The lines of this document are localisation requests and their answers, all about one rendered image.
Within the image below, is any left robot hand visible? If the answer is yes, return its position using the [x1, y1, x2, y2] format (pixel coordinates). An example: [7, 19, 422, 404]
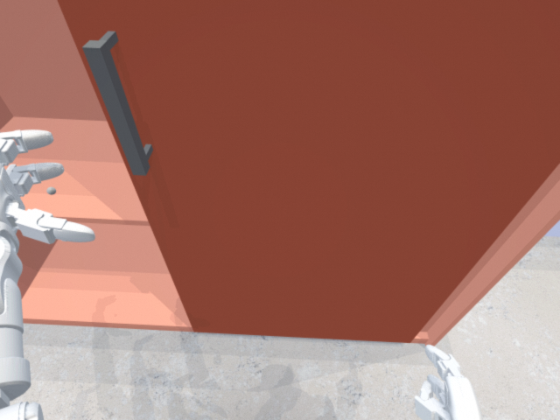
[0, 129, 95, 244]

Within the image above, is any left robot forearm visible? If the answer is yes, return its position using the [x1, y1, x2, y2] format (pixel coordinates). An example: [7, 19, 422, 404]
[0, 221, 31, 409]

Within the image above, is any handle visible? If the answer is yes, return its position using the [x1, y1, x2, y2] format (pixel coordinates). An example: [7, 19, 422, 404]
[82, 31, 153, 176]

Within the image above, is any right robot hand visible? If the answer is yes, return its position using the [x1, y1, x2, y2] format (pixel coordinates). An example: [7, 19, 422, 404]
[415, 345, 483, 420]

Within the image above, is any robot left upper arm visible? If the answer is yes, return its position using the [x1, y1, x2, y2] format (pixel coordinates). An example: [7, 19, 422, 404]
[0, 402, 44, 420]

